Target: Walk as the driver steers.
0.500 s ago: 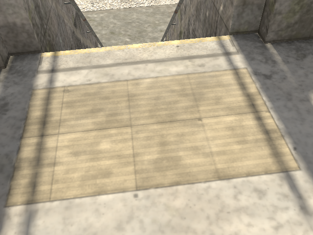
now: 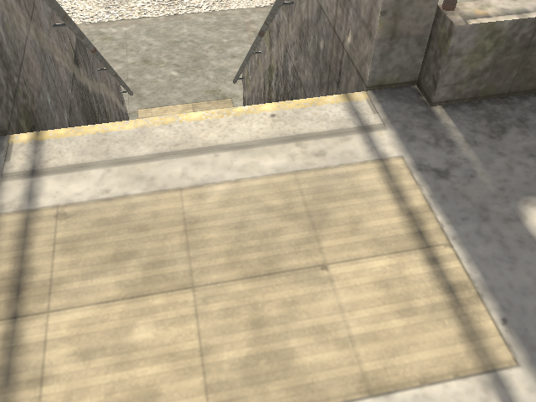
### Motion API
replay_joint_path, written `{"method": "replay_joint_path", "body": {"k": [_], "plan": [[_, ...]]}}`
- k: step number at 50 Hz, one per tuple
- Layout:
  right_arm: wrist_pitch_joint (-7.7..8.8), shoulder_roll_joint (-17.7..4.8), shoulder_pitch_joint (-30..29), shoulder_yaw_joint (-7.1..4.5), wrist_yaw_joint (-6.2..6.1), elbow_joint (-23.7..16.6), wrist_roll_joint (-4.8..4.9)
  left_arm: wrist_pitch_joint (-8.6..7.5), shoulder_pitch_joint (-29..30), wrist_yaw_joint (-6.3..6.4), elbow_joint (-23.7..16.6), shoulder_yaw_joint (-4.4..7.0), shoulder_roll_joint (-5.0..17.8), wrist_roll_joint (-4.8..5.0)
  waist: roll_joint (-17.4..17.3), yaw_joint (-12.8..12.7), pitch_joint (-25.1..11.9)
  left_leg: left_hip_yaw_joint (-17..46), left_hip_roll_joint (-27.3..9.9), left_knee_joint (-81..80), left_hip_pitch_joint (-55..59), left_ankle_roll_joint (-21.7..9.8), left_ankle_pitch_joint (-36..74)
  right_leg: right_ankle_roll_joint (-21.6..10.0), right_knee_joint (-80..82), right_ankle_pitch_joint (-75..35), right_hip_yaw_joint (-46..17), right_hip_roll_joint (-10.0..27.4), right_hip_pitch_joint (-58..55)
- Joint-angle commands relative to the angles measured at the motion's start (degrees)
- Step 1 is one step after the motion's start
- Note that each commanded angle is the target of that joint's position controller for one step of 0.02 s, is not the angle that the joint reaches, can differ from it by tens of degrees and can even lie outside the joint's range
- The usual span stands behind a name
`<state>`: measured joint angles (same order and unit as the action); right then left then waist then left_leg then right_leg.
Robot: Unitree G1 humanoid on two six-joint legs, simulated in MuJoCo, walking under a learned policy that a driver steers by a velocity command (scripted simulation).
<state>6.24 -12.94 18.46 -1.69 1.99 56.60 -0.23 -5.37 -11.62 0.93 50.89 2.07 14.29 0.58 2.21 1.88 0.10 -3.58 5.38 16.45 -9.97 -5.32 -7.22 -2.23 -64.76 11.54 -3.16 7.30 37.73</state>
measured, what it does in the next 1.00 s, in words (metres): walks ahead, turning left: right foot, then left foot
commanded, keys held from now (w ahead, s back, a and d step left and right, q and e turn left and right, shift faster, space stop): w+q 0.92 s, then w+e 0.08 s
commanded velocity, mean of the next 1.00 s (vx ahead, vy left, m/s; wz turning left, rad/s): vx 0.50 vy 0.00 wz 0.46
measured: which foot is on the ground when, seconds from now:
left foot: down 0.00-0.28, up 0.30-0.80, down 0.82-1.00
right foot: up 0.00-0.24, down 0.26-0.82, up 0.84-1.00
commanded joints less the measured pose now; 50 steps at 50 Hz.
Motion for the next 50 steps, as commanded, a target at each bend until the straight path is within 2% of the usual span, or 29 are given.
{"method": "replay_joint_path", "body": {"k": [1, 5, 8, 11, 12, 13, 14, 15, 16, 17, 18, 20, 22, 28, 31, 35, 36, 38, 39, 40, 41, 42, 43, 44, 45, 46, 47, 48, 50], "plan": [[0.87, -7.53, -1.90, -1.21, -1.16, -3.30, 0.27, -0.05, -0.84, 0.48, -3.07, 0.75, 2.69, -0.94, -3.90, -2.56, 3.50, 13.22, -15.47, -11.58, -6.94, -10.02, 3.37, 1.77, 9.61, -9.21, -0.07, 1.84, 0.48], [-0.05, -9.52, 2.66, -1.78, -2.21, -2.96, 1.21, -0.93, 8.61, -0.23, -5.40, 0.40, 1.99, -0.13, -4.55, 0.65, 3.13, 11.93, -14.09, -9.49, -3.82, -7.54, 3.25, 3.32, 27.31, -16.74, 1.54, -2.19, -4.06], [-0.74, -9.57, 5.64, -2.00, -2.47, -2.39, 1.83, -1.48, 13.31, -1.13, -7.05, 0.36, 2.83, 0.53, -5.61, 2.10, 3.50, 14.79, -15.73, -6.21, 0.13, -7.21, 0.15, 3.73, 33.30, -14.87, 0.97, -3.65, -6.07], [-1.59, -10.17, 5.24, -2.57, -2.94, -2.77, 1.80, -2.41, 11.31, -1.65, -7.30, 1.29, 5.59, 0.72, -7.11, -0.31, 2.38, 18.74, -17.50, -0.98, 3.32, -5.69, -1.48, 2.49, 38.03, -8.86, 0.20, -4.49, -11.79], [-1.89, -9.80, 4.57, -2.54, -3.01, -3.15, 1.67, -2.65, 7.44, -1.53, -6.33, 1.94, 6.68, 0.66, -7.42, -2.55, 0.79, 18.79, -16.41, 2.84, 2.97, -4.79, 1.01, 1.66, 39.42, -6.22, 1.01, -5.08, -17.06], [-1.89, -7.99, 3.65, -1.95, -2.92, -4.03, 1.28, -2.99, -0.62, -1.14, -4.34, 3.19, 9.27, 0.30, -6.32, -6.15, -4.23, 16.92, -12.97, 12.34, -0.20, -3.18, 4.93, -0.35, 39.67, -5.44, -0.10, -3.59, -28.43], [-1.71, -4.29, 2.59, -0.75, -2.75, -6.31, 0.15, -3.05, -11.20, -0.67, -3.09, 4.41, 13.94, -0.36, 1.30, -10.03, -13.93, 11.70, -7.66, 31.34, -9.65, -0.84, -4.55, -3.85, 39.13, -4.03, -10.62, 7.69, -44.64], [-0.55, 0.67, 9.01, 0.47, -2.63, -8.26, 1.71, -2.30, -13.85, -1.03, -2.31, 5.18, 17.49, -1.24, 19.82, -6.30, -18.82, 6.96, -0.85, 48.54, -30.63, 1.66, -25.81, -11.77, 45.86, 5.84, -35.79, 18.75, -59.44], [-0.18, -6.09, 8.57, -0.95, -2.74, -7.17, 2.95, -2.54, -11.51, -1.20, -3.59, 3.63, 10.85, -1.43, 12.62, -6.79, -16.01, 13.01, -4.74, 57.52, -35.71, 1.55, -24.20, -11.21, 47.68, 10.37, -38.09, 17.82, -55.96], [-0.34, -8.76, 4.50, -1.87, -2.72, -7.89, 3.17, -2.61, -7.73, -1.21, -4.51, 2.59, 7.14, -0.92, 6.81, -6.47, -9.92, 12.89, -6.98, 58.68, -36.81, 1.17, -18.38, -8.70, 47.60, 6.39, -27.35, 15.99, -49.07], [-0.80, -7.97, 2.66, -2.04, -2.88, -8.04, 2.70, -2.47, -3.64, -1.46, -4.98, 2.09, 6.09, -0.81, 2.41, -4.75, -6.76, 11.78, -9.36, 57.33, -33.79, 1.78, -13.44, -7.30, 49.04, 0.16, -19.49, 13.02, -41.89], [-1.91, -6.29, 1.51, -2.62, -2.64, -8.76, 2.11, -2.18, -0.42, -1.55, -4.42, 1.66, 4.24, -1.04, 3.43, -2.37, -2.30, 11.11, -12.09, 52.69, -29.99, 2.34, -8.19, -6.02, 52.73, -6.14, -9.64, 8.90, -33.89], [-3.04, -4.24, 1.26, -2.53, -2.15, -9.61, 2.22, -2.43, -1.24, -1.40, -3.26, 2.03, 4.58, -1.18, 3.69, -1.71, -1.09, 9.56, -12.44, 51.83, -29.06, 2.87, -5.77, -6.69, 54.55, -12.42, -3.87, 7.62, -31.57], [-3.77, -3.70, -6.99, -2.58, -1.32, -14.20, 1.73, -1.84, -3.26, -0.25, -1.48, 3.26, 7.66, -1.38, 1.21, -2.73, 1.85, 9.23, -12.52, 37.94, -33.64, 3.92, 5.21, -7.44, 56.75, -17.54, 5.55, 8.13, -33.44], [-3.55, -3.20, -13.40, -2.16, -0.15, -16.67, 1.41, -1.30, -4.81, 0.18, -1.05, 3.61, 8.95, -0.94, 0.72, -4.87, 3.70, 5.76, -12.13, 29.78, -32.68, 3.32, 9.33, -6.80, 56.92, -16.46, 9.44, 8.45, -35.13], [-3.61, -3.30, -19.29, -1.99, 1.23, -20.11, 1.69, -0.06, -7.47, 0.26, 0.07, 4.11, 10.27, 0.06, 0.89, -6.20, 5.66, 2.42, -11.39, 23.85, -32.90, 1.52, 5.16, -5.65, 54.40, -18.38, 12.41, 10.28, -41.14], [-3.67, -3.66, -19.73, -2.14, 1.52, -20.79, 1.72, 0.31, -7.37, 0.25, 0.12, 4.28, 10.79, 0.30, 1.19, -5.80, 5.52, 1.24, -10.66, 22.84, -31.66, 0.72, 2.66, -5.15, 52.77, -21.81, 13.28, 10.59, -42.27], [-3.93, -5.38, -17.48, -3.04, 1.74, -21.32, 1.63, 0.94, -6.16, 0.43, -0.36, 4.74, 12.61, 0.64, 3.22, -3.26, 2.63, -2.28, -7.06, 21.96, -24.16, -1.44, -2.91, -4.03, 45.94, -39.75, 15.33, 10.45, -42.95], [-4.08, -7.04, -12.91, -4.02, 1.65, -20.51, 1.72, 1.40, -5.53, 0.59, -0.61, 4.96, 13.44, 0.78, 4.00, -0.38, -0.39, -3.92, -4.47, 21.44, -17.56, -2.79, -5.08, -3.44, 38.71, -48.56, 16.29, 9.92, -42.56], [-4.12, -9.68, -4.05, -5.69, 1.29, -18.18, 1.84, 1.82, -4.33, 0.71, -1.01, 4.91, 13.61, 1.06, 2.92, 4.67, -4.94, -4.79, -1.53, 17.21, -5.17, -4.80, -2.01, -1.98, 27.02, -50.78, 17.75, 7.91, -39.00], [-4.55, -14.58, 5.92, -7.95, 0.02, -15.46, 1.79, 1.55, -4.64, 0.86, -2.11, 4.34, 12.27, 0.17, -2.06, 8.76, -10.00, 3.88, -5.10, 15.28, 13.12, -7.67, -0.77, 0.88, 9.64, -35.59, 17.66, 5.41, -24.91], [-4.13, -21.43, 4.18, -8.66, -0.54, -15.80, 1.99, -0.14, -9.98, -0.14, -5.52, 1.48, 2.78, -1.95, -18.00, 0.87, -13.91, 36.02, -20.56, 10.56, 31.20, -17.33, -7.29, 3.99, -10.89, 19.76, 12.76, -5.72, 1.57], [-3.27, -17.61, 6.88, -7.31, -0.31, -17.49, 1.21, -2.93, -4.67, -0.93, -6.83, 1.75, 6.52, 0.38, -12.20, 4.73, -22.11, 52.06, -25.19, 0.48, 33.83, -20.11, -13.95, 2.95, -17.71, 22.85, -1.21, -7.70, 7.68], [-2.47, -13.90, 5.20, -6.24, 0.02, -16.63, 0.73, -3.91, 1.46, -1.18, -8.66, 2.51, 9.06, 2.45, -8.47, 5.28, -13.85, 43.80, -23.59, -0.46, 29.33, -16.63, -8.55, 1.51, -17.00, 16.94, -1.70, -5.21, 12.68], [-2.09, -11.85, 1.28, -5.59, 0.05, -17.16, 1.25, -4.26, 1.81, -0.81, -8.69, 2.24, 8.46, 1.68, -4.68, 2.56, -9.18, 35.94, -21.13, 0.02, 20.51, -14.41, -3.22, 0.64, -11.97, 11.42, -1.59, -2.67, 10.52], [-2.06, -9.79, -3.48, -4.92, 0.04, -18.20, 1.31, -3.96, 1.07, -0.30, -7.74, 2.63, 8.71, 0.14, -2.42, -0.24, -6.12, 29.77, -18.52, -0.20, 11.76, -12.55, 2.38, 1.01, -7.32, 8.26, -1.57, -0.66, 5.76], [-1.98, -7.66, -6.27, -4.10, -0.16, -19.01, 0.62, -3.02, -1.58, -0.40, -6.88, 3.06, 9.11, -0.10, -3.44, -2.59, -5.48, 25.21, -17.27, -1.31, 6.27, -11.52, 7.13, 1.26, -4.40, 5.95, -1.72, 1.23, 1.09], [-1.81, -6.86, -7.00, -3.79, -0.27, -19.07, 0.31, -2.00, -3.08, -0.66, -6.32, 3.11, 8.63, -0.13, -3.89, -3.46, -5.21, 23.00, -16.49, -2.63, 3.22, -11.20, 9.93, 1.69, -2.55, 4.65, -1.25, 1.81, -1.65], [-1.11, -7.70, -5.47, -3.83, -0.57, -17.67, 0.39, -0.57, -3.37, -0.72, -5.93, 2.83, 6.78, -0.57, -3.95, -3.72, -4.05, 18.01, -15.75, -4.38, 0.06, -11.23, 16.90, 2.83, 0.71, 1.41, 0.23, 1.85, -2.49]]}}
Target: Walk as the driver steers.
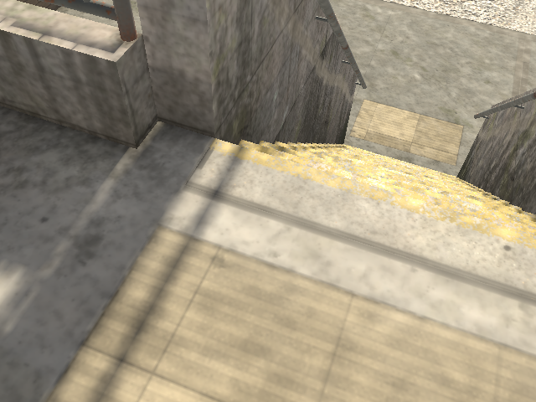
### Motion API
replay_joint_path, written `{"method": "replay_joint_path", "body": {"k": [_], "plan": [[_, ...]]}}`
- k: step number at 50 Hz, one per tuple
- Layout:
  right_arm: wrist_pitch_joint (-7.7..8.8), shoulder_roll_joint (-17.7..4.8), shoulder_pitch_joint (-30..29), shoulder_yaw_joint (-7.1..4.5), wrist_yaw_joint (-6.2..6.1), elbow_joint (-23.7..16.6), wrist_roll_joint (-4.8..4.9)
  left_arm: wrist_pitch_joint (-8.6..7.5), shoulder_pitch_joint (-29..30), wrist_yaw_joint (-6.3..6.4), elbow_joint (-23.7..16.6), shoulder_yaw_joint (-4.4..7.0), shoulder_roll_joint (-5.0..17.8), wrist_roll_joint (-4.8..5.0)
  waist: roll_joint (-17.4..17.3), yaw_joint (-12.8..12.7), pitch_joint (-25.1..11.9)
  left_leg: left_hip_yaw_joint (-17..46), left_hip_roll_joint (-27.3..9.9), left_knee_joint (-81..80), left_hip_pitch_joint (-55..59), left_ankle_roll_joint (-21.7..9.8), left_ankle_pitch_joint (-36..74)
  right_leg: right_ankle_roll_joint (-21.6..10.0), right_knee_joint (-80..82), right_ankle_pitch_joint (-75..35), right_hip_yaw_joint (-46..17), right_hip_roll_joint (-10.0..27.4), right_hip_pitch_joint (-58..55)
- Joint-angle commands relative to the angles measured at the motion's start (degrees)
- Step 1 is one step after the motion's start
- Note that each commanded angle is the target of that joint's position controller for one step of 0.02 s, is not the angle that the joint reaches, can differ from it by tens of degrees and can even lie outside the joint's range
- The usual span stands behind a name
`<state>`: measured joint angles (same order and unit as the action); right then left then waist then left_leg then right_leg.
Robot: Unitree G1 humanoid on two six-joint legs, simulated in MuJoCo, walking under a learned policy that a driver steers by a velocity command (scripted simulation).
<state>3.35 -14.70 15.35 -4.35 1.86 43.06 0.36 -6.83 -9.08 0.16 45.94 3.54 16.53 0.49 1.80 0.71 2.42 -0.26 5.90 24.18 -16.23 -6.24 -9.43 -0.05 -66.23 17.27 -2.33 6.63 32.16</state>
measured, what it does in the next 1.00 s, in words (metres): walks ahead, turning right: right foot, then left foot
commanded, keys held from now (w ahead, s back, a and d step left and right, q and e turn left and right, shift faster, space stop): w+e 1.00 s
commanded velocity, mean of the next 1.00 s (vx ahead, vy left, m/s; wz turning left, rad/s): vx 0.50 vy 0.00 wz -0.40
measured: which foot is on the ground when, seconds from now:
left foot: down 0.00-0.42, up 0.44-0.84, down 0.86-1.00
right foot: up 0.00-0.38, down 0.40-0.88, up 0.90-1.00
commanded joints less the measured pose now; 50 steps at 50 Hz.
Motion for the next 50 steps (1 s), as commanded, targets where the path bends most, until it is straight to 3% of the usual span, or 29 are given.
{"method": "replay_joint_path", "body": {"k": [1, 8, 14, 17, 18, 19, 20, 21, 22, 23, 24, 25, 26, 28, 30, 35, 36, 37, 38, 40, 41, 43, 44, 45, 46, 47, 48, 49, 50], "plan": [[2.05, -6.68, -1.12, -1.30, -0.71, -3.29, -0.24, 1.34, -4.35, 0.16, -1.49, 1.16, 3.93, -0.59, -3.80, -2.10, -5.27, 12.55, -15.95, -12.89, 5.85, -9.98, 21.25, 1.09, 4.25, -7.02, -0.25, 2.61, 4.43], [2.44, -7.79, 3.25, -0.86, -2.07, 0.37, -0.62, 1.27, 5.76, -1.07, -4.15, 0.29, 2.36, 0.53, -4.88, 2.69, -0.74, 3.73, -14.84, -16.03, 10.99, -3.58, 16.72, -0.66, 25.10, -27.95, 0.83, 0.07, 8.17], [1.44, -8.06, 5.81, -0.89, -2.50, 3.55, -0.59, 0.92, 11.81, -3.46, -7.90, -0.48, 1.32, 0.92, -4.06, 4.85, 2.22, 0.28, -19.12, -12.48, 23.64, -3.09, 23.74, -3.03, 32.62, -21.65, 1.62, -3.06, 13.87], [0.34, -9.73, 3.91, -1.14, -3.27, 3.04, -0.51, 0.97, 9.57, -4.51, -9.04, -0.08, 2.38, 0.65, -6.33, 2.32, -1.27, -2.36, -19.37, -4.14, 25.70, -1.69, 47.58, -5.45, 33.04, -12.95, 6.68, -6.86, 6.97], [-0.09, -10.65, 3.48, -1.28, -3.68, 2.70, -0.46, 1.23, 6.37, -4.47, -8.80, 0.55, 3.68, 0.50, -7.77, 0.43, -4.06, -3.05, -19.11, 1.27, 25.84, -1.09, 58.11, -6.55, 32.41, -9.93, 8.48, -9.04, 1.86], [-0.52, -11.39, 2.49, -1.33, -3.97, 2.39, -0.48, 1.41, -0.89, -4.22, -7.47, 1.71, 6.02, 0.53, -8.03, -3.55, -8.00, -4.05, -18.17, 10.71, 23.57, -0.20, 62.84, -8.18, 33.85, -10.06, 8.98, -10.97, -7.75], [-0.32, -11.71, 1.03, -1.19, -4.23, 1.56, -0.28, 1.59, -10.01, -3.46, -5.87, 3.20, 9.30, 0.40, -5.88, -8.65, -12.52, -5.39, -16.25, 24.44, 13.91, 1.81, 54.34, -10.99, 37.05, -15.01, 3.75, -8.82, -23.54], [1.10, -5.85, 5.49, 0.67, -3.62, -0.68, -1.69, 1.85, -16.30, -2.46, -5.39, 4.59, 15.09, -0.23, 7.05, -7.16, -20.30, -5.64, -7.86, 47.66, -8.81, 5.48, 15.54, -19.95, 36.23, -17.91, -20.72, 6.25, -46.53], [3.34, -4.23, 7.21, 1.87, -2.23, -1.02, -1.52, 1.64, -16.65, -2.49, -5.27, 3.85, 13.27, 0.24, 11.44, -5.79, -27.27, 4.95, -0.14, 59.31, -24.20, 6.49, -23.15, -27.02, 44.77, -12.43, -45.50, 13.76, -58.11], [4.93, -8.66, 1.44, 0.79, -1.17, -2.40, 0.62, 1.99, -15.35, -2.08, -5.47, 3.07, 9.54, 0.25, 6.06, -7.88, -21.21, 9.25, -4.69, 60.16, -29.95, 5.12, -19.23, -22.84, 46.60, -7.07, -38.00, 11.03, -54.52], [5.60, -8.76, -2.59, 1.00, -0.86, -3.91, 1.39, 2.22, -11.51, -1.81, -6.44, 2.50, 7.66, 0.38, 1.28, -6.46, -13.56, 7.97, -7.40, 55.49, -30.42, 4.46, -14.32, -20.25, 47.82, -7.97, -29.84, 8.86, -45.04], [5.61, -8.21, -3.92, 0.89, -1.16, -4.02, 0.38, 2.40, -7.71, -1.85, -7.50, 2.09, 6.73, 0.43, -3.97, -3.74, -8.28, 6.59, -9.28, 49.79, -27.82, 4.78, -12.08, -18.60, 49.29, -12.81, -24.84, 6.50, -35.05], [4.98, -8.68, -3.56, 0.32, -1.54, -4.03, -0.69, 2.44, -5.24, -1.77, -8.55, 1.58, 5.51, 0.09, -4.45, -1.64, -5.76, 6.14, -10.78, 45.61, -24.04, 5.52, -10.53, -17.90, 50.92, -17.44, -21.30, 4.60, -28.15], [3.46, -7.42, -0.96, 0.28, -1.87, -4.42, -1.23, 2.46, -3.43, -1.47, -9.63, 1.67, 5.93, -0.14, -1.22, 0.95, -4.64, 5.07, -11.62, 40.84, -19.70, 7.35, -9.29, -18.25, 53.18, -21.59, -18.31, 2.48, -20.43], [2.56, -6.13, -2.05, 0.66, -2.41, -5.11, -1.53, 2.25, -3.91, -1.01, -9.62, 2.07, 7.34, -0.08, -0.03, 1.06, -4.00, 3.46, -11.27, 34.50, -18.25, 9.26, -5.71, -17.98, 53.65, -26.04, -14.11, 0.76, -15.72], [2.73, -4.08, -12.31, 1.54, -2.16, -7.44, -0.91, 3.37, -8.54, 0.15, -8.35, 2.51, 8.33, 0.92, 2.91, -3.66, -4.46, 2.44, -7.07, 13.08, -12.44, 10.34, 12.91, -13.24, 50.36, -19.40, -11.06, -3.34, -13.98], [1.12, 1.64, -6.88, 5.32, 0.38, -5.67, -6.45, 0.81, -12.52, -3.86, -6.62, 1.25, 6.50, -6.56, 5.42, -2.92, -6.27, 1.60, -8.06, 14.02, -9.98, 10.86, 11.14, -15.08, 50.42, -14.22, -12.04, -2.81, -15.00], [0.13, -0.94, -8.21, 4.62, 1.11, -5.96, -6.46, -0.12, -12.58, -5.86, -6.64, 2.20, 7.15, -6.01, 3.94, -3.42, -2.85, 2.61, -9.19, 13.73, -11.06, 10.46, 9.59, -15.50, 50.09, -13.34, -15.15, -0.53, -14.82], [-0.24, -3.87, -10.81, 4.10, 0.94, -6.85, -5.62, -0.49, -12.09, -6.78, -6.78, 2.33, 7.87, -4.77, 2.90, -3.29, -2.28, 3.01, -9.48, 12.19, -11.78, 9.97, 8.47, -15.21, 48.94, -13.12, -17.21, 0.74, -16.37], [0.39, -6.75, -13.72, 3.81, -0.41, -7.99, -4.01, -0.47, -11.63, -6.80, -6.68, 2.35, 8.51, -3.55, 2.36, -3.25, -2.26, 3.37, -9.32, 8.31, -12.79, 8.28, 5.05, -14.64, 46.58, -14.92, -21.10, 3.41, -22.90], [0.96, -6.97, -13.73, 4.04, -1.14, -8.07, -3.29, -0.11, -11.46, -6.26, -6.25, 2.31, 8.49, -3.48, 1.91, -2.82, -2.46, 3.41, -9.00, 4.73, -11.37, 7.07, 5.14, -13.91, 45.29, -15.83, -22.83, 3.94, -25.87], [2.94, -9.57, -7.22, 3.05, -2.22, -6.88, -1.66, 0.19, -10.99, -5.58, -5.37, 1.77, 7.89, -4.13, 0.87, 0.73, -6.63, 1.26, -8.62, 4.51, 5.53, 2.08, 10.10, -9.32, 37.33, -24.16, -20.99, -1.35, -21.48], [4.22, -12.29, 2.95, 2.42, -2.52, -4.44, -2.05, -0.40, -12.64, -5.03, -6.42, 0.01, 2.43, -4.49, -8.81, 3.32, -17.45, 10.04, -17.40, 6.21, 25.28, -7.68, 20.37, -4.37, 20.68, -19.24, -14.26, -10.15, -12.33], [3.61, -13.23, 13.66, 2.51, -2.45, -2.74, -2.68, -1.76, -18.17, -5.21, -7.81, -1.93, -2.86, -5.56, -23.38, 5.11, -29.73, 36.73, -31.70, -0.55, 50.23, -20.81, 16.68, 0.02, 4.76, 17.12, -8.19, -19.49, 9.51], [3.68, -11.45, 16.83, 2.32, -2.48, -0.82, -3.77, -1.62, -8.77, -5.52, -8.03, -0.58, 2.32, -4.57, -10.15, 8.92, -14.67, 37.53, -31.19, -5.54, 40.86, -14.63, 7.22, -0.82, -5.75, 16.24, -7.41, -13.35, 20.24], [3.64, -10.50, 11.35, 2.33, -2.06, -0.82, -3.14, -1.08, -7.20, -4.01, -7.52, -0.46, 1.71, -4.01, -7.50, 5.72, -6.86, 29.24, -30.05, -7.11, 29.63, -10.24, 1.39, -1.45, -8.34, 9.63, -5.80, -9.20, 20.65], [3.18, -5.54, 5.87, 3.68, -2.31, -1.99, -2.73, -0.44, -8.84, -2.76, -5.76, -0.31, 2.78, -4.01, -6.49, 3.34, -5.46, 22.61, -27.82, -9.85, 21.08, -8.36, -1.20, -1.92, -5.91, 3.45, -5.13, -4.81, 15.66], [2.98, -2.75, 4.72, 4.52, -2.41, -1.70, -2.43, -0.03, -9.33, -2.39, -5.05, -0.70, 1.36, -5.03, -8.27, 1.69, -4.79, 18.22, -25.69, -12.18, 16.33, -7.80, 3.74, -2.07, -2.59, -0.92, -5.49, -2.61, 11.42], [2.89, -1.50, 2.99, 4.77, -3.07, -2.40, -2.93, 0.34, -7.83, -2.91, -5.05, -1.19, 0.76, -5.72, -7.14, 1.20, -4.47, 14.90, -24.93, -14.30, 14.61, -7.61, 6.89, -1.38, -1.52, -1.49, -4.36, -1.61, 9.28]]}}
Over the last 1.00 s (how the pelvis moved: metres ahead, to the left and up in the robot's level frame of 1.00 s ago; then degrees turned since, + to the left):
0.48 0.09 -0.01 31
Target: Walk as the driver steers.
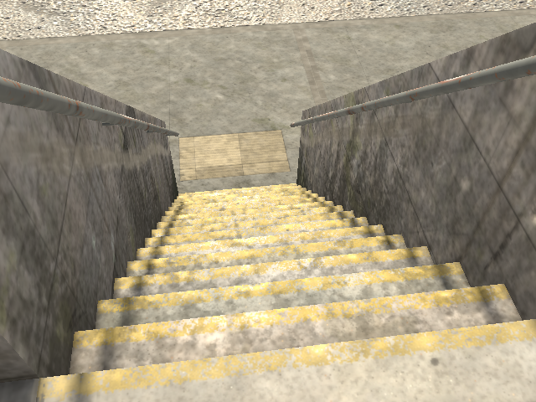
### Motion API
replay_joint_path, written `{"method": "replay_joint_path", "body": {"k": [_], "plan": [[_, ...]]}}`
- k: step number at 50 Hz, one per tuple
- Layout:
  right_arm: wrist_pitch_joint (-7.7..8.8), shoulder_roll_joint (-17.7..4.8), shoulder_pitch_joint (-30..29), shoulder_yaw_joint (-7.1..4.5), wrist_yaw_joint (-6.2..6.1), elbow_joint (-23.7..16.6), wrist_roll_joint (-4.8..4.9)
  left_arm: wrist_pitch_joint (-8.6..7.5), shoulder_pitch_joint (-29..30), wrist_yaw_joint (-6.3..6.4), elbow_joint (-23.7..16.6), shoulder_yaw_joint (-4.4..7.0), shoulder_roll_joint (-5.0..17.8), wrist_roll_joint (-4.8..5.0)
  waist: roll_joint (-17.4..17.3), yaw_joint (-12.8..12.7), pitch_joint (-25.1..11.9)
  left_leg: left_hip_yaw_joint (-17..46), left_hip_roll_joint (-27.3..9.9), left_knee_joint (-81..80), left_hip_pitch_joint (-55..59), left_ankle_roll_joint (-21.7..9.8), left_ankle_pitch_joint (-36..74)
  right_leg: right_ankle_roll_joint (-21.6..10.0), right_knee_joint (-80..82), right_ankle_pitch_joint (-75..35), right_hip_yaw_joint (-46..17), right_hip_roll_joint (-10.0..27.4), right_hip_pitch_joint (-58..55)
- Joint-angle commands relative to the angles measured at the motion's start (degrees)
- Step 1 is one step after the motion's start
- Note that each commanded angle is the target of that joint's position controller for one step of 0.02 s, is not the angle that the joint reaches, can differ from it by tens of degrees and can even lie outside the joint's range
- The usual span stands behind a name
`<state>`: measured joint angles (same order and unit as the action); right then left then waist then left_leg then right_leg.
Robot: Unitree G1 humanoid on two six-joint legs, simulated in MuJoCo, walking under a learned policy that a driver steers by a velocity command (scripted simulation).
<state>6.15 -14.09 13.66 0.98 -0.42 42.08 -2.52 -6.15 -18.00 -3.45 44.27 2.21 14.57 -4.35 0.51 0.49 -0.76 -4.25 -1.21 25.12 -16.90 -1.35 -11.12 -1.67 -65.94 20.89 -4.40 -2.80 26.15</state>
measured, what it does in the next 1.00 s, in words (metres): walks ahead: right foot, then left foot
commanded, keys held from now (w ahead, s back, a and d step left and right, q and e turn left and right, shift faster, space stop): w+e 0.14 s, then w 0.14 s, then w+q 0.72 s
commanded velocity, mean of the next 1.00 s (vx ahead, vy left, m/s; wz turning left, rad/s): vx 0.50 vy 0.00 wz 0.08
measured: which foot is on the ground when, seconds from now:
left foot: down 0.00-0.38, up 0.40-0.88, down 0.90-1.00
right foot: up 0.00-0.36, down 0.38-0.92, up 0.94-1.00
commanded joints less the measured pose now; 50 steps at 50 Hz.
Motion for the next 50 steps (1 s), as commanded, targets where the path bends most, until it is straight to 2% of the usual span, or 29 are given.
{"method": "replay_joint_path", "body": {"k": [1, 4, 11, 12, 13, 14, 15, 16, 17, 18, 19, 20, 21, 24, 25, 26, 27, 28, 30, 31, 33, 34, 35, 43, 45, 46, 47, 48, 50], "plan": [[0.29, -2.43, 4.05, -0.88, -1.30, -1.36, -0.48, -0.04, 1.99, 0.15, -3.35, 0.06, 1.91, -0.44, -5.51, 1.18, -2.16, 15.06, -16.76, -16.38, 16.24, -12.23, 10.76, 0.60, 0.78, -5.54, -1.47, 7.94, 14.76], [1.27, -5.56, 6.11, -2.51, -1.63, 0.97, -2.27, -0.04, 5.38, -2.08, -2.77, -0.63, 0.57, 1.53, -5.13, 1.87, 0.11, 4.23, -14.41, -17.87, 15.58, -12.02, 18.72, 1.66, 9.01, -13.86, 1.70, 8.97, 16.33], [1.52, -6.87, 9.21, -3.08, 1.50, 5.95, -2.55, 2.25, 11.52, -2.52, -4.48, -1.16, 0.84, 1.29, -5.60, 1.44, 3.14, -5.35, -14.21, -16.83, 12.74, -10.91, 33.40, -1.13, 24.36, -26.02, 4.61, 6.91, 10.78], [-0.03, -6.31, 12.19, -3.50, 1.21, 7.76, 4.21, 4.02, 15.98, -0.77, -6.21, -0.55, 0.57, 3.77, -3.47, 1.36, 6.43, -9.33, -11.78, -13.60, 10.74, -5.71, 26.17, -1.70, 25.66, -24.59, 10.04, 3.46, 7.14], [-0.72, -6.14, 14.88, -3.11, 0.97, 8.54, 4.36, 4.89, 17.63, -0.25, -6.80, -0.98, -0.06, 3.69, -5.17, 3.10, 6.98, -8.53, -11.87, -13.41, 9.17, -5.27, 23.58, -2.26, 26.79, -23.30, 10.73, 2.89, 4.72], [-1.36, -6.76, 15.59, -3.22, 0.60, 9.22, 3.26, 5.38, 17.68, 0.05, -7.20, -0.86, 0.09, 3.34, -7.15, 2.72, 8.05, -7.99, -12.81, -12.60, 10.49, -5.15, 25.44, -3.05, 27.70, -19.46, 10.54, 2.49, 3.78], [0.37, -7.51, 12.36, -2.71, 2.49, 9.89, -4.70, 4.04, 15.95, -0.31, -7.28, -1.18, 0.84, 0.75, -8.30, -0.28, 5.53, -1.94, -17.85, -15.07, 11.88, -9.11, 34.91, -3.63, 28.61, -20.79, 2.18, 6.06, 2.44], [0.72, -11.60, 6.43, -4.76, 2.64, 8.34, -3.40, 3.08, 13.58, -0.11, -6.72, 0.23, 3.83, 0.57, -6.32, -2.98, 5.45, -2.43, -17.95, -12.49, 18.91, -9.30, 39.22, -4.14, 31.95, -15.26, 2.05, 4.34, 5.08], [-1.95, -13.16, 9.66, -5.59, 0.70, 9.88, 2.58, 3.84, 8.57, 1.24, -4.20, 0.66, 3.79, 1.65, -6.64, -3.57, 3.52, -8.89, -12.86, -0.74, 22.60, -5.71, 47.70, -4.92, 33.85, -6.62, 13.49, -1.72, 0.42], [-2.80, -9.17, 16.43, -4.26, 0.04, 11.49, 3.54, 3.39, 1.64, 2.13, -1.60, 0.89, 3.65, 0.98, -3.90, -4.12, -1.65, -7.74, -11.42, 11.18, 16.75, -4.55, 48.04, -6.30, 36.99, -12.59, 13.07, -2.17, -15.05], [-0.59, -5.60, 21.84, -2.26, 3.59, 14.60, -6.94, 2.35, -6.06, 2.56, 0.82, 3.21, 9.13, 2.41, 1.26, -6.25, -11.35, -2.38, -12.42, 17.43, 1.20, -3.27, 34.04, -14.46, 31.29, -33.35, -2.06, 7.33, -39.26], [0.21, 1.17, 23.22, -0.27, 5.37, 10.95, -4.68, 2.03, -15.86, 2.55, 3.00, 3.28, 12.75, 2.20, 11.73, -6.90, -24.38, -1.98, -0.54, 33.15, -15.54, -0.04, -17.97, -26.49, 39.41, -36.87, -25.86, 24.26, -60.74], [-2.38, -7.39, 13.30, -4.43, 0.99, 9.04, 5.24, 3.49, -16.97, 3.58, 4.83, 5.28, 15.36, 3.14, 3.59, -9.90, -14.78, 2.57, 1.89, 51.33, -22.77, 0.75, -23.82, -22.00, 41.44, -40.27, -28.63, 28.01, -49.83], [-3.14, -4.61, 9.64, -4.07, -0.45, 7.67, 3.37, 3.06, -1.66, 4.35, 2.64, 2.03, 5.03, 3.88, 2.85, -1.91, 0.55, 8.11, -4.84, 43.23, -16.52, -1.10, -10.74, -10.67, 50.85, -30.00, -7.76, 20.23, -21.57], [-1.62, -0.35, 6.72, -1.61, 1.62, 7.64, -4.60, 1.29, 0.10, 3.29, 2.35, 0.06, -1.94, 0.83, 5.63, -1.54, 0.41, 10.98, -8.22, 44.19, -12.15, -1.71, -10.80, -12.93, 54.32, -22.41, -4.23, 20.03, -11.73], [-4.27, -4.09, 12.56, -4.72, 0.82, 8.90, 2.32, 1.93, -0.32, 3.75, 3.01, 1.53, 2.90, 2.66, 3.58, 0.78, -0.22, 6.63, -4.02, 42.26, -10.61, -1.46, -8.56, -9.66, 53.84, -22.66, -2.96, 17.54, -15.25], [-5.61, -3.71, 12.78, -4.70, 0.60, 8.97, 2.68, 1.95, -1.09, 3.97, 3.24, 1.79, 4.02, 3.05, 3.28, 1.37, 0.13, 6.95, -4.20, 41.16, -10.72, -1.30, -6.99, -9.30, 54.52, -24.09, -0.77, 17.75, -13.91], [-3.00, 3.05, 12.61, -1.63, 3.29, 10.00, -3.30, -0.19, -2.49, 2.78, 4.46, 0.06, -2.33, -1.39, 4.56, 0.64, 4.29, 11.69, -7.20, 41.02, -14.62, -2.49, -1.96, -13.29, 59.29, -18.11, -0.51, 20.85, -9.99], [-1.78, 2.43, 7.84, -1.74, 4.27, 8.56, -2.05, -0.81, -6.01, 3.21, 6.73, 0.98, 0.10, -1.36, 1.63, -0.72, 3.93, 11.11, -7.49, 32.56, -22.14, -1.69, 1.99, -13.84, 60.25, -18.74, 1.63, 21.15, -16.79], [-4.25, -2.50, 3.54, -4.13, 2.11, 5.62, 2.62, 0.05, -4.09, 3.69, 5.85, 2.81, 6.97, 4.52, 1.23, 0.91, 3.77, 6.74, -5.21, 30.24, -16.76, -1.59, 4.80, -9.30, 56.17, -24.98, 5.37, 17.40, -14.87], [-6.31, -1.11, -0.58, -3.50, 1.87, 3.43, 2.18, 0.24, -3.07, 4.16, 5.22, 2.27, 6.72, 5.28, 3.02, 0.31, 3.83, 3.44, -3.56, 24.87, -13.13, -1.82, 9.99, -7.08, 54.85, -28.83, 10.36, 15.84, -12.02], [-4.63, 1.87, 2.90, -1.33, 4.24, 5.57, -3.37, -1.16, -7.36, 2.79, 7.43, 0.10, -0.21, -3.76, 3.25, -0.83, 3.92, 8.41, -7.14, 20.31, -16.89, -1.38, 12.00, -11.64, 60.21, -23.37, 9.49, 20.35, -13.73], [-3.86, 2.89, 2.90, -1.54, 5.33, 5.57, -3.40, -0.92, -8.88, 2.16, 8.18, 1.02, 2.01, -4.09, 3.58, -1.88, 5.48, 6.52, -5.67, 23.58, -15.12, -0.71, 9.36, -11.88, 58.95, -22.22, 10.37, 19.54, -13.24], [-0.08, -0.76, -4.82, -2.86, 4.27, 1.41, -1.02, -0.13, -6.14, 5.80, 8.80, 2.08, 8.35, 1.21, 0.87, -2.11, 3.56, 2.41, -1.89, 11.69, -15.00, -2.69, -2.82, -9.10, 47.03, -31.94, 14.52, 22.29, -27.70], [1.95, -6.66, 5.04, -5.96, 3.29, 3.88, 0.21, -0.31, -6.59, 6.24, 8.60, 0.77, 5.97, 0.25, -2.10, 1.57, -3.19, 1.54, 3.08, 8.14, 9.25, -8.61, 14.37, -3.69, 28.15, -35.85, 20.49, 15.45, -15.63], [1.94, -14.34, 16.99, -8.20, 2.08, 5.61, 0.70, -1.19, -10.76, 6.15, 6.35, -1.34, 0.05, -1.37, -13.58, 3.51, -15.58, 23.11, -8.76, 7.99, 34.51, -22.72, 32.35, 4.45, 8.05, -10.67, 19.90, 8.09, 3.35], [1.60, -15.42, 29.18, -8.23, 2.01, 8.78, -0.52, -1.56, -4.91, 2.74, 3.96, -2.60, -1.59, -1.30, -12.58, 9.88, -21.45, 42.85, -17.00, -1.67, 45.29, -27.25, 29.77, 4.52, -6.87, 18.04, 9.43, 0.68, 18.23], [2.24, -13.96, 31.21, -9.46, 2.45, 12.34, -1.17, -0.84, 4.04, 1.34, 2.62, -1.87, 0.86, 0.83, -5.24, 12.88, -7.40, 37.75, -16.14, -3.31, 38.30, -21.04, 23.96, 2.34, -9.93, 15.79, 1.44, 3.15, 28.21], [2.12, -4.10, 16.72, -6.44, 2.98, 9.23, -0.13, -0.24, 7.98, 4.38, 0.61, -0.96, 3.44, -0.10, -4.00, 5.70, -4.75, 28.13, -12.55, -0.13, 17.90, -18.60, 17.75, 1.52, -12.86, 10.12, -0.32, 6.38, 22.35]]}}
Over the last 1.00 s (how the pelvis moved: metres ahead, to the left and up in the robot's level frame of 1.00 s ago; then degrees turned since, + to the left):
0.58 -0.08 0.00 -29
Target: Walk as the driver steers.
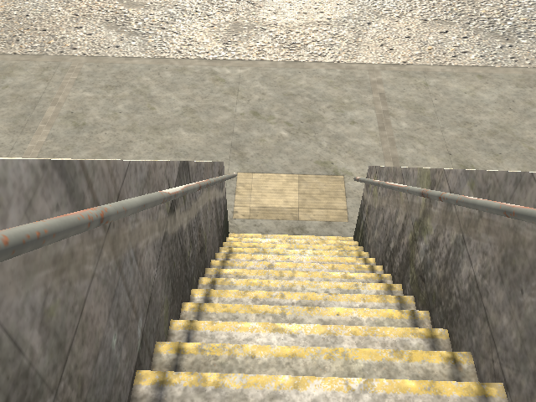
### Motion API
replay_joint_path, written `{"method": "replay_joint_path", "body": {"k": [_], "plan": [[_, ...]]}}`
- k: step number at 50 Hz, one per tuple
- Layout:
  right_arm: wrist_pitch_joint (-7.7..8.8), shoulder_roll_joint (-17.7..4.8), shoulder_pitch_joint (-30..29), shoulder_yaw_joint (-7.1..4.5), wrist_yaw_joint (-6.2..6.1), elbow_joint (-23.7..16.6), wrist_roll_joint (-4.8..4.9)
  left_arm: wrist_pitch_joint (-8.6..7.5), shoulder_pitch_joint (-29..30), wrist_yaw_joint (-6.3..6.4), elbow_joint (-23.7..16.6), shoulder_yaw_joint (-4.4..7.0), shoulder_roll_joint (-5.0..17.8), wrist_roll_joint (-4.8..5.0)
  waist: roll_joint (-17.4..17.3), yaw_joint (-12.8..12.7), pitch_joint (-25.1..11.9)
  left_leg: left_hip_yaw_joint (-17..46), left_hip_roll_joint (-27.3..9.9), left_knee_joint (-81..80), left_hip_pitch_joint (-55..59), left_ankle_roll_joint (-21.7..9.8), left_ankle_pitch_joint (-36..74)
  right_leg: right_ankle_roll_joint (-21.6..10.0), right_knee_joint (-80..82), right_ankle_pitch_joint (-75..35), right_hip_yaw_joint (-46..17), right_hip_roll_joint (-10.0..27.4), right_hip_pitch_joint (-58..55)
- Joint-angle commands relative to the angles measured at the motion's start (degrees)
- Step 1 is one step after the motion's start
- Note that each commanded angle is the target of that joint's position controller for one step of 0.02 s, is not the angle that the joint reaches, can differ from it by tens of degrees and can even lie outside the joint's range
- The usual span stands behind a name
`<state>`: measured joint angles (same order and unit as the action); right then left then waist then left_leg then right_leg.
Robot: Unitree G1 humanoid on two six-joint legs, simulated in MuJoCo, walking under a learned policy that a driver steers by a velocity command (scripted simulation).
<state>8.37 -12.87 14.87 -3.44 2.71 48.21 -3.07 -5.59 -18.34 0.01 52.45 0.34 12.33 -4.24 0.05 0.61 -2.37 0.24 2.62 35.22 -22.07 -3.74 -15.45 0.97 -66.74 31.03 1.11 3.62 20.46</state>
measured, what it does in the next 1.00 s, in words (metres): goes down: right foot, then left foot 0.22 m lower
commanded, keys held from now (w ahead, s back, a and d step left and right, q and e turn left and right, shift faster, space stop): w+q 0.20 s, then w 0.06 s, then w+e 0.74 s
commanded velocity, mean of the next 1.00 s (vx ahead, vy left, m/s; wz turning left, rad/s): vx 0.50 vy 0.00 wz -0.06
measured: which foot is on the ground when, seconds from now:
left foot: down 0.00-0.34, up 0.36-0.68, down 0.70-1.00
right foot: up 0.00-0.30, down 0.32-0.70, up 0.72-1.00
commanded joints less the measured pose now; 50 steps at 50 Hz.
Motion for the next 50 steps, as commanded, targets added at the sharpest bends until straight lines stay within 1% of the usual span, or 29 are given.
{"method": "replay_joint_path", "body": {"k": [1, 2, 6, 7, 9, 11, 12, 13, 14, 15, 16, 17, 18, 21, 24, 25, 26, 27, 29, 32, 33, 35, 36, 37, 39, 40, 42, 45, 50], "plan": [[-0.15, -2.54, 10.63, -0.81, 0.25, 1.97, 0.57, -0.11, 7.20, 1.78, -7.76, 0.05, 3.35, -0.81, -3.92, 1.83, -1.49, 21.00, -15.86, -9.12, 12.65, -16.16, 25.77, -1.13, -11.81, -2.49, -6.35, 0.63, 23.60], [-0.41, 0.12, 6.26, 0.44, 0.37, 0.58, -0.26, 0.79, 6.54, 1.68, -7.48, -0.59, 1.62, -1.11, -2.64, -0.69, -0.83, 17.89, -14.34, -9.59, 3.99, -14.84, 24.40, -0.88, -9.35, -6.40, -6.42, 1.50, 19.38], [-1.03, -6.50, 9.06, -0.08, -0.32, -0.29, -2.04, 2.12, 2.35, -0.06, -7.55, -1.16, 0.84, -0.09, -3.42, -2.58, -0.80, 14.78, -8.19, -8.09, -13.73, -14.06, 16.62, 2.27, 0.25, -16.81, -0.15, -0.33, 11.49], [-1.36, -5.28, 11.43, 1.01, -0.85, 1.39, -4.48, 1.25, -1.78, -1.49, -5.41, -1.77, 0.01, -0.82, -4.28, -3.16, -0.23, 13.44, -5.79, -2.49, -17.67, -12.25, 14.20, 1.34, -6.64, -26.87, 0.78, -0.99, 9.11], [-1.05, -6.95, 12.39, 1.15, -0.78, 1.50, -3.95, 0.39, -3.85, -2.11, -6.36, -1.20, 1.98, -1.09, -4.07, -3.41, -0.11, 17.02, -5.15, 3.13, -20.78, -13.18, 14.76, 1.60, -12.09, -21.52, 2.42, -2.67, 7.39], [0.07, -6.55, 12.53, 1.73, -0.20, 2.16, -3.04, 0.99, -2.04, -0.75, -9.17, -1.12, 2.32, -1.73, -4.17, -3.60, -0.15, 21.97, -7.46, 8.28, -17.82, -13.76, 16.63, 2.46, -13.93, -11.81, 0.96, -3.80, 9.41], [-3.50, -12.24, 13.45, -2.32, -3.45, 1.38, 4.91, 2.12, -1.36, 1.35, -6.72, 2.44, 8.09, 3.04, -4.00, -2.27, -3.27, 25.04, -10.33, 2.98, -1.16, -13.29, 37.76, 1.98, -4.03, -11.60, 0.62, -3.34, 13.64], [-0.07, -6.32, 8.10, 2.09, -0.75, -0.65, -2.73, 1.61, 3.83, 0.33, -11.77, -1.25, 3.23, -2.21, -6.64, -0.86, 0.38, 29.50, -11.92, 18.69, -9.37, -12.59, 22.91, 3.26, -6.02, -7.31, -5.60, -0.86, 15.66], [1.12, -6.35, 3.36, 1.38, -0.01, -2.23, -2.69, 2.35, -7.15, 0.87, -8.11, -0.87, 0.71, -2.42, -2.11, -6.98, -2.38, 24.61, -10.39, 22.86, -14.49, -12.71, 33.56, 2.05, -3.85, -3.82, 0.03, -5.01, 5.33], [-3.13, -12.69, 3.01, -2.25, -3.07, -1.27, 5.19, 2.27, -16.18, 1.75, -4.06, 2.22, 7.39, 3.73, -8.60, -9.96, -9.04, 16.23, -5.73, 23.16, -7.55, -8.01, 53.38, -1.11, 13.34, -2.62, -0.95, -4.04, -6.82], [-5.43, -12.54, -2.86, -3.06, -4.80, -2.28, 5.68, 1.84, -29.07, 1.55, -0.55, 3.30, 10.61, 4.55, -8.28, -17.10, -7.11, 11.36, -1.14, 42.09, -16.50, -4.41, 53.51, -3.75, 20.41, -19.58, 0.96, -2.86, -18.75], [-6.53, -3.65, 0.42, -1.46, -6.05, -4.28, 5.44, 1.68, -22.07, 0.40, 0.40, 4.12, 14.41, 4.74, 16.18, -8.79, 3.66, 6.95, 10.01, 56.73, -31.44, -1.19, -2.69, -8.75, 28.52, -57.23, -20.00, 9.81, -17.77], [-7.22, -2.78, 4.60, -0.83, -6.76, -6.28, 2.13, 1.05, -18.29, -0.21, -0.18, 3.57, 13.51, 7.30, 15.08, -1.83, 8.74, 9.65, 6.63, 53.19, -41.05, -0.62, -14.27, -11.29, 33.52, -66.84, -39.55, 14.56, -16.08], [-8.90, -5.95, -5.83, -1.90, -6.99, -6.22, 2.91, 0.50, -9.71, 0.39, -1.07, 1.84, 8.19, 2.89, 3.68, -0.09, 16.23, 11.10, -1.09, 41.87, -40.04, 3.73, -7.21, -16.66, 30.45, -33.42, -36.34, 12.82, -2.51], [-10.55, -6.60, -5.33, -2.69, -4.37, -4.28, 1.53, -0.92, -10.14, 0.88, -1.01, 2.18, 8.54, 2.58, 0.53, 2.95, 9.74, 4.53, -0.50, 30.83, -21.21, 4.36, 18.22, -14.25, 20.29, -13.94, -25.79, 4.57, 10.85], [-6.85, 7.00, 1.65, 5.62, 0.96, -3.24, -9.57, -2.56, -4.59, -0.01, -6.76, -3.99, -7.39, -1.66, 6.11, -0.09, 2.17, 7.58, -5.86, 27.84, -21.59, 4.52, 35.02, -15.04, 13.29, -2.65, -14.89, -2.89, 16.11], [-6.04, 4.94, 0.72, 4.34, 2.61, -2.75, -10.03, -2.44, -5.75, 0.61, -6.07, -3.40, -4.87, -0.65, 4.97, 0.57, 2.24, 4.07, -5.05, 27.56, -21.82, 3.87, 35.15, -16.92, 9.92, -0.56, -16.85, -1.88, 16.88], [-6.10, 4.51, -4.16, 6.27, 3.41, -6.89, -8.06, -2.48, -6.63, 2.11, -6.99, -3.56, -2.87, -1.64, -3.20, -3.15, -0.45, 0.93, -5.59, 10.98, -8.95, 3.60, 52.63, -12.99, 9.15, 3.97, -9.47, -6.78, 23.11], [-7.08, 1.28, -8.07, 5.86, 4.88, -9.70, -2.97, -3.00, -10.66, 0.46, -4.10, -1.54, 7.68, -0.77, 1.06, -2.85, 1.14, -5.61, -1.66, 8.51, 15.83, 6.72, 38.50, -13.03, 13.75, 14.00, -8.85, -6.57, 38.27], [-7.35, -4.12, -5.83, 4.60, 4.54, -10.47, -2.97, -0.79, -14.31, -1.27, -2.82, -1.07, 12.41, 3.20, 2.17, -2.96, 6.01, -1.04, -3.69, -23.40, 12.80, 5.08, 24.64, -15.11, 5.32, 12.88, -23.03, -3.56, 15.23], [-7.03, -6.88, 0.72, 3.74, 3.69, -7.94, -2.76, 0.74, -14.30, -2.88, -2.05, -1.42, 13.36, 2.35, 2.04, -2.05, 4.51, 1.50, -7.44, -31.42, 19.50, 3.42, 34.83, -14.52, -4.12, 10.71, -26.71, -3.65, 12.38], [-6.52, -12.15, 17.35, 0.21, 2.03, -4.57, -5.59, 0.71, -24.97, -6.82, 2.01, -2.62, 6.74, 1.10, -7.28, 1.12, -6.27, 3.81, -15.44, -12.46, 47.76, -7.15, 47.95, -6.61, -38.19, 6.24, -18.25, -9.31, 28.94], [-5.53, -14.77, 16.11, -0.29, 2.36, -4.35, -3.99, -0.47, -27.63, -6.96, -1.36, -3.77, 0.19, 2.05, -12.12, -1.38, -12.51, 11.91, -25.42, 3.82, 60.59, -15.54, 57.23, -4.13, -52.50, 11.35, -10.52, -9.90, 51.42], [-5.18, -15.60, 10.55, -1.85, 2.24, -5.13, -2.10, -1.02, -19.99, -5.63, -6.48, -3.47, 3.03, 1.60, -11.50, 1.21, -9.59, 31.28, -32.74, -6.71, 49.47, -21.45, 22.64, -1.01, -56.20, 2.47, -11.96, -4.79, 59.95], [-2.72, -0.11, 8.19, 2.79, 1.27, -3.76, -3.94, -0.09, -12.42, -3.93, -5.78, -4.39, 1.18, 1.64, 5.50, -1.23, -1.53, 12.57, -23.33, -6.08, 28.06, -13.24, 18.46, -2.03, -37.98, -16.52, -13.58, 1.61, 54.96], [-1.42, 4.83, 11.62, 4.02, -0.64, -0.13, -4.80, 0.82, -10.04, -4.37, -6.15, -4.27, 0.00, 1.59, 2.23, -2.65, 2.72, 5.67, -16.76, -5.34, 18.72, -9.23, 25.95, -2.70, -25.87, -25.37, -10.46, 5.45, 51.01], [-0.28, 6.44, 9.70, 4.77, -2.61, -0.15, -1.39, 2.35, -10.59, -6.06, -3.15, -3.38, 0.92, -0.90, -1.33, -2.96, 7.50, 1.21, -14.07, -7.18, -3.87, -9.82, 18.05, -2.61, -8.32, -39.89, -6.94, 6.05, 39.79], [0.76, 3.74, 11.88, 5.26, -3.51, 2.75, -2.25, 2.64, -4.08, -8.78, -1.94, -2.27, 2.52, -4.47, -2.86, -1.30, 3.55, -2.13, -13.06, -1.24, -4.00, -7.61, 9.84, -5.29, 5.72, -57.31, -5.84, 5.90, 32.68], [-1.28, 0.19, 10.69, 6.28, -1.20, 4.66, -4.30, 4.36, -0.96, -6.00, -0.53, -1.33, 5.01, -3.05, -0.88, -1.99, 10.05, 0.60, -17.78, 5.99, -14.27, -6.68, -14.72, -5.66, 19.58, -67.17, -1.39, 3.90, 17.49]]}}
Over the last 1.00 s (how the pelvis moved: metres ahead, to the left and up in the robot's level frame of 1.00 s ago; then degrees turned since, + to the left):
0.44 0.01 -0.01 9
